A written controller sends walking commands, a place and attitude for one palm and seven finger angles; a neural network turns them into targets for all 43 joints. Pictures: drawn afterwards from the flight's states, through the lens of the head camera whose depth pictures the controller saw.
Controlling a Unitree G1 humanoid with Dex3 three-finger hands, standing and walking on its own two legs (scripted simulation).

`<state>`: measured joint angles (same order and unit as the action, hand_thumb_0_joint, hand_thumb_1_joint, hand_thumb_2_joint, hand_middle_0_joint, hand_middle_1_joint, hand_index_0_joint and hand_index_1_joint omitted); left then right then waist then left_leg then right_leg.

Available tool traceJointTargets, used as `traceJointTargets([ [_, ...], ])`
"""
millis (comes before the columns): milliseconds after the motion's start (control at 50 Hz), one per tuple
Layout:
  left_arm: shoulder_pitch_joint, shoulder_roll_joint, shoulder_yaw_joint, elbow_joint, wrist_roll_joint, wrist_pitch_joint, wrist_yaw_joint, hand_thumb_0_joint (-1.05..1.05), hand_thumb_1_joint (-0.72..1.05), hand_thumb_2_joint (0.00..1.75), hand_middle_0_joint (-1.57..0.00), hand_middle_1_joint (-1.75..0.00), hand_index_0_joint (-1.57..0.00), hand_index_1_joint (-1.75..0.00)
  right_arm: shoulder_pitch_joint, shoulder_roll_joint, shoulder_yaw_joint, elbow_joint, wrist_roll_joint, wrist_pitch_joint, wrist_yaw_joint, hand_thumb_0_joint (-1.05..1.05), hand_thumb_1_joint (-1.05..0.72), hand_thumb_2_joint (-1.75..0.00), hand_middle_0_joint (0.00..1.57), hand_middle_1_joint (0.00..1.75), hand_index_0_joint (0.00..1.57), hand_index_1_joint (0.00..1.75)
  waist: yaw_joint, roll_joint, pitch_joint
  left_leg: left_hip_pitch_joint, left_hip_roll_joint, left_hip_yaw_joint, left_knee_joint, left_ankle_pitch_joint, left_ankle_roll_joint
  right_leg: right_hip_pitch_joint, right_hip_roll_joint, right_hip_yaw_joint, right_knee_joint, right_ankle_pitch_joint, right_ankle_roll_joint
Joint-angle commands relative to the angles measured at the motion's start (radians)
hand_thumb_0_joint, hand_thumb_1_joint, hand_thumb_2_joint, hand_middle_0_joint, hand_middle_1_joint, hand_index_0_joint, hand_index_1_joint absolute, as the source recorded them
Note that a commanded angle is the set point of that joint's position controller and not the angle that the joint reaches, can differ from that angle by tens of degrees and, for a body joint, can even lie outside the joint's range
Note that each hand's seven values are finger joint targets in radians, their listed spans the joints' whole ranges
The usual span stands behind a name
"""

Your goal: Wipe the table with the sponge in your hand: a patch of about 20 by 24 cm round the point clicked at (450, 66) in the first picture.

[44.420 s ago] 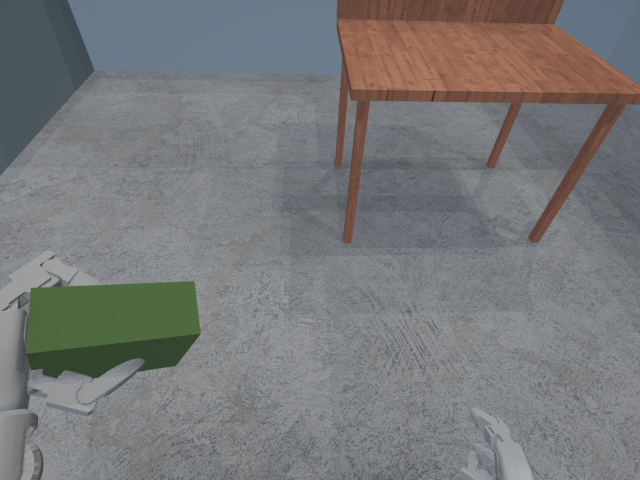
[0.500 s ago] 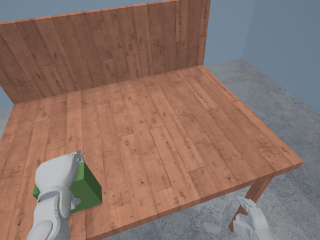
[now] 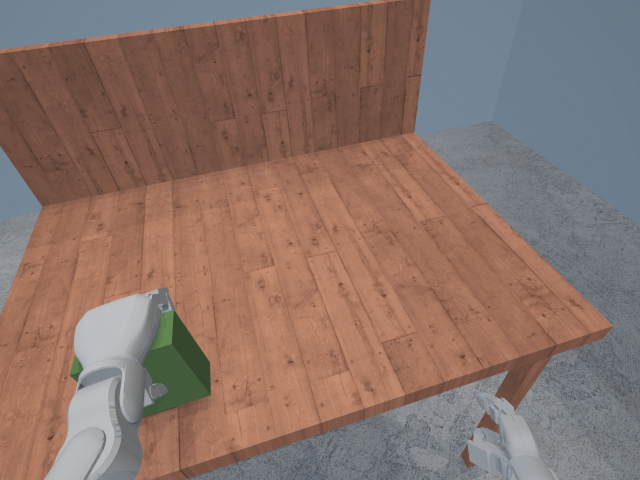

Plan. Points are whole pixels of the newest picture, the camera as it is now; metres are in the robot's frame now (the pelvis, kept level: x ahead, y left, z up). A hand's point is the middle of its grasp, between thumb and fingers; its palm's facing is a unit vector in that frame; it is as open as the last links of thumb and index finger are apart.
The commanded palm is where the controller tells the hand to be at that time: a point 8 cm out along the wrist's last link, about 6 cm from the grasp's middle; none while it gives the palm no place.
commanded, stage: lift the sponge slowly off the table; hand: left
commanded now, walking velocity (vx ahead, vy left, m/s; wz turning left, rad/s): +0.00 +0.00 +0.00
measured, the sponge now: (156, 376) +0.22 +0.27 +0.01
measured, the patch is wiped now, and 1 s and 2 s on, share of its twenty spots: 1.00 1.00 1.00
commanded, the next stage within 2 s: bring the sponge back beside the body in 1.14 s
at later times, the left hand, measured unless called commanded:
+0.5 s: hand (145, 329) +0.23 +0.26 +0.10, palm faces +0.08 -0.14 -0.99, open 9.7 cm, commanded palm +0.20 +0.25 +0.17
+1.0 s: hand (125, 315) +0.23 +0.27 +0.13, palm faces +0.13 -0.13 -0.98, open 9.6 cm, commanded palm +0.20 +0.26 +0.21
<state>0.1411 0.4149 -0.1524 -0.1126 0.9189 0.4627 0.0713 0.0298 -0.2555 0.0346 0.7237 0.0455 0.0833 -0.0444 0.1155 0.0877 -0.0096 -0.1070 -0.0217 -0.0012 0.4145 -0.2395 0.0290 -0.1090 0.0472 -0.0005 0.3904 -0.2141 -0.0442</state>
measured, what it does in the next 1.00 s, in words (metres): stands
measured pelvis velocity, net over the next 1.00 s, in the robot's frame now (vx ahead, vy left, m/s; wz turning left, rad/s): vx -0.01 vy -0.01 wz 0.00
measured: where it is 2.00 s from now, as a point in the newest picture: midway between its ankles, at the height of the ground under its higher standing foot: outside the picture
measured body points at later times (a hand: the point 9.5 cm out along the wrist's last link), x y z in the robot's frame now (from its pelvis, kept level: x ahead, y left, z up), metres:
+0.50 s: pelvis -0.01 -0.01 +0.00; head -0.03 -0.05 +0.45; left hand +0.23 +0.26 +0.15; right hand +0.23 -0.21 -0.09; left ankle -0.01 +0.10 -0.74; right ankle +0.00 -0.10 -0.74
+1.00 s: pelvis -0.01 -0.01 +0.00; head -0.04 -0.06 +0.45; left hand +0.22 +0.27 +0.18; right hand +0.23 -0.21 -0.09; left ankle -0.01 +0.10 -0.74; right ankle +0.00 -0.10 -0.74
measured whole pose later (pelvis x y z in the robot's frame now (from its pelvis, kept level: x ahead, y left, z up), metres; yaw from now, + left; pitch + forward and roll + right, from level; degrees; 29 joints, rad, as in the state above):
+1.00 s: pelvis -0.01 -0.01 +0.00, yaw +0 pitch -5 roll +0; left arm 0.05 0.51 -0.09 -0.24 0.85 0.52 -0.05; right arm 0.02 -0.27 0.06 0.70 0.06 0.08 -0.06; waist 0.12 0.11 0.00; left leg -0.11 -0.02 -0.01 0.42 -0.22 0.01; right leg -0.12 0.05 -0.01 0.41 -0.21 -0.06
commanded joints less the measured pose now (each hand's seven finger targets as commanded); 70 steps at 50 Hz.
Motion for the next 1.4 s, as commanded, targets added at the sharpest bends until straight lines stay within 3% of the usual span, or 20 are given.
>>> traceJointTargets([
  [0,-0.274,0.17,0.109,-0.233,0.041,-0.014,0.027,0.0,0.1,1.3,-1.2,-1.6,-1.2,-1.6,-0.291,-0.093,-0.026,-0.224,0.006,-0.086,-0.005,0.0,-0.9,-0.9,0.2,0.3,0.2,0.3,0.005,-0.029,-0.173,0.034,-0.005,-0.081,-0.055,0.221,0.025,0.038,-0.012,0.106,-0.07,0.124,-0.047],
  [60,-0.235,0.211,0.149,-0.274,0.037,-0.017,0.021,0.0,0.1,1.3,-1.2,-1.6,-1.2,-1.6,-0.293,-0.098,-0.031,-0.229,0.003,-0.081,0.003,0.0,-0.9,-0.9,0.2,0.3,0.2,0.3,0.016,-0.014,-0.195,0.038,0.0,-0.088,-0.062,0.24,0.021,0.068,-0.008,0.119,-0.061,0.148,-0.052],
  [120,-0.198,0.192,0.142,-0.247,0.035,-0.004,0.015,0.0,0.1,1.3,-1.2,-1.6,-1.2,-1.6,-0.29,-0.1,-0.028,-0.224,0.003,-0.073,0.007,0.0,-0.9,-0.9,0.2,0.3,0.2,0.3,0.018,-0.046,-0.169,0.026,-0.002,-0.082,-0.057,0.244,0.022,0.058,-0.013,0.106,-0.067,0.162,-0.047],
  [160,-0.229,0.23,0.172,-0.278,0.03,0.003,0.017,0.0,0.1,1.3,-1.2,-1.6,-1.2,-1.6,-0.304,-0.102,-0.029,-0.229,0.005,-0.071,0.007,0.0,-0.9,-0.9,0.2,0.3,0.2,0.3,0.015,-0.038,-0.161,0.025,0.001,-0.084,-0.064,0.223,0.021,0.054,-0.009,0.131,-0.072,0.13,-0.049],
  [220,-0.253,0.191,0.131,-0.268,0.027,0.014,0.01,0.0,0.1,1.3,-1.2,-1.6,-1.2,-1.6,-0.302,-0.098,-0.023,-0.229,0.007,-0.071,0.004,0.0,-0.9,-0.9,0.2,0.3,0.2,0.3,0.012,-0.04,-0.156,0.03,-0.001,-0.08,-0.062,0.231,0.024,0.045,-0.014,0.107,-0.074,0.139,-0.045],
  [260,-0.302,0.247,0.171,-0.278,0.022,0.018,0.009,0.0,0.1,1.3,-1.2,-1.6,-1.2,-1.6,-0.308,-0.103,-0.022,-0.229,0.008,-0.073,-0.003,0.0,-0.9,-0.9,0.2,0.3,0.2,0.3,0.006,-0.039,-0.148,0.027,0.001,-0.083,-0.07,0.188,0.023,0.038,-0.011,0.131,-0.086,0.082,-0.046],
  [280,-0.344,0.224,0.145,-0.272,0.029,0.021,0.005,0.0,0.1,1.3,-1.2,-1.6,-1.2,-1.6,-0.307,-0.098,-0.016,-0.232,0.01,-0.075,-0.008,0.0,-0.9,-0.9,0.2,0.3,0.2,0.3,0.006,-0.037,-0.17,0.025,-0.005,-0.077,-0.065,0.19,0.027,0.048,-0.015,0.114,-0.083,0.086,-0.044],
  [500,-0.302,0.235,0.16,-0.294,0.01,0.025,-0.03,0.0,0.1,1.3,-1.2,-1.6,-1.2,-1.6,-0.312,-0.095,-0.013,-0.236,0.01,-0.077,-0.001,0.0,-0.9,-0.9,0.2,0.3,0.2,0.3,0.01,-0.044,-0.185,0.026,-0.006,-0.078,-0.055,0.228,0.022,0.064,-0.024,0.129,-0.072,0.146,-0.041],
  [560,-0.317,0.291,0.209,-0.318,0.003,0.031,-0.031,0.0,0.1,1.3,-1.2,-1.6,-1.2,-1.6,-0.32,-0.103,-0.016,-0.242,0.01,-0.074,-0.003,0.0,-0.9,-0.9,0.2,0.3,0.2,0.3,0.016,-0.046,-0.189,0.025,-0.006,-0.081,-0.053,0.215,0.023,0.066,-0.021,0.152,-0.073,0.131,-0.044],
  [580,-0.317,0.262,0.185,-0.319,0.004,0.034,-0.033,0.0,0.1,1.3,-1.2,-1.6,-1.2,-1.6,-0.315,-0.098,-0.013,-0.25,0.009,-0.076,-0.003,0.0,-0.9,-0.9,0.2,0.3,0.2,0.3,0.021,-0.038,-0.209,0.021,-0.009,-0.072,-0.045,0.231,0.027,0.083,-0.027,0.129,-0.061,0.158,-0.043],
  [720,-0.306,0.28,0.197,-0.312,-0.017,0.044,-0.05,0.0,0.1,1.3,-1.2,-1.6,-1.2,-1.6,-0.31,-0.101,-0.01,-0.245,0.012,-0.073,-0.005,0.0,-0.9,-0.9,0.2,0.3,0.2,0.3,0.01,-0.046,-0.168,0.013,-0.007,-0.075,-0.037,0.211,0.023,0.047,-0.032,0.139,-0.072,0.138,-0.038],
  [760,-0.332,0.34,0.245,-0.344,-0.02,0.041,-0.05,0.0,0.1,1.3,-1.2,-1.6,-1.2,-1.6,-0.323,-0.106,-0.011,-0.248,0.014,-0.076,-0.009,0.0,-0.9,-0.9,0.2,0.3,0.2,0.3,0.01,-0.046,-0.175,0.014,-0.007,-0.082,-0.037,0.193,0.022,0.047,-0.029,0.172,-0.075,0.106,-0.041],
  [880,-0.404,0.306,0.199,-0.353,-0.027,0.033,-0.072,0.0,0.1,1.3,-1.2,-1.6,-1.2,-1.6,-0.324,-0.096,-0.003,-0.26,0.014,-0.091,-0.019,0.0,-0.9,-0.9,0.2,0.3,0.2,0.3,0.011,-0.003,-0.191,0.013,-0.008,-0.08,-0.035,0.183,0.023,0.05,-0.039,0.145,-0.068,0.088,-0.042],
  [920,-0.344,0.315,0.219,-0.314,-0.029,0.035,-0.077,0.0,0.1,1.3,-1.2,-1.6,-1.2,-1.6,-0.309,-0.101,-0.006,-0.247,0.013,-0.089,-0.017,0.0,-0.9,-0.9,0.2,0.3,0.2,0.3,0.016,-0.024,-0.18,0.012,-0.007,-0.084,-0.036,0.208,0.021,0.052,-0.038,0.139,-0.065,0.127,-0.041],
  [1000,-0.423,0.32,0.213,-0.339,-0.027,0.027,-0.079,0.0,0.1,1.3,-1.2,-1.6,-1.2,-1.6,-0.313,-0.096,-0.003,-0.245,0.018,-0.095,-0.019,0.0,-0.9,-0.9,0.2,0.3,0.2,0.3,0.005,-0.033,-0.186,0.017,-0.003,-0.088,-0.047,0.182,0.018,0.031,-0.035,0.144,-0.073,0.077,-0.04],
  [1120,-0.337,0.293,0.22,-0.326,-0.044,0.049,-0.075,0.0,0.1,1.3,-1.2,-1.6,-1.2,-1.6,-0.315,-0.101,-0.005,-0.26,0.015,-0.076,-0.009,0.0,-0.9,-0.9,0.2,0.3,0.2,0.3,0.025,-0.054,-0.182,-0.007,0.001,-0.083,-0.056,0.194,0.016,0.058,-0.033,0.128,-0.057,0.108,-0.042],
  [1220,-0.373,0.275,0.198,-0.35,-0.045,0.062,-0.067,0.0,0.1,1.3,-1.2,-1.6,-1.2,-1.6,-0.315,-0.1,-0.004,-0.267,0.018,-0.07,-0.007,0.0,-0.9,-0.9,0.2,0.3,0.2,0.3,0.017,-0.044,-0.191,0.001,0.004,-0.083,-0.058,0.197,0.017,0.05,-0.027,0.121,-0.056,0.109,-0.044],
  [1260,-0.336,0.33,0.253,-0.394,-0.046,0.063,-0.06,0.0,0.1,1.3,-1.2,-1.6,-1.2,-1.6,-0.328,-0.103,-0.007,-0.27,0.018,-0.069,-0.004,0.0,-0.9,-0.9,0.2,0.3,0.2,0.3,0.027,-0.019,-0.207,0.002,0.003,-0.09,-0.058,0.197,0.014,0.067,-0.024,0.149,-0.05,0.108,-0.048],
  [1280,-0.329,0.275,0.208,-0.4,-0.048,0.065,-0.065,0.0,0.1,1.3,-1.2,-1.6,-1.2,-1.6,-0.323,-0.094,-0.002,-0.285,0.018,-0.069,-0.001,0.0,-0.9,-0.9,0.2,0.3,0.2,0.3,0.027,-0.027,-0.213,-0.006,-0.001,-0.081,-0.05,0.21,0.018,0.078,-0.028,0.122,-0.039,0.128,-0.046],
  [1380,-0.274,0.29,0.228,-0.441,-0.054,0.063,-0.06,0.0,0.1,1.3,-1.2,-1.6,-1.2,-1.6,-0.316,-0.096,-0.006,-0.287,0.015,-0.064,0.002,0.0,-0.9,-0.9,0.2,0.3,0.2,0.3,0.023,-0.025,-0.198,-0.003,0.001,-0.083,-0.038,0.208,0.019,0.064,-0.027,0.135,-0.04,0.127,-0.047],
])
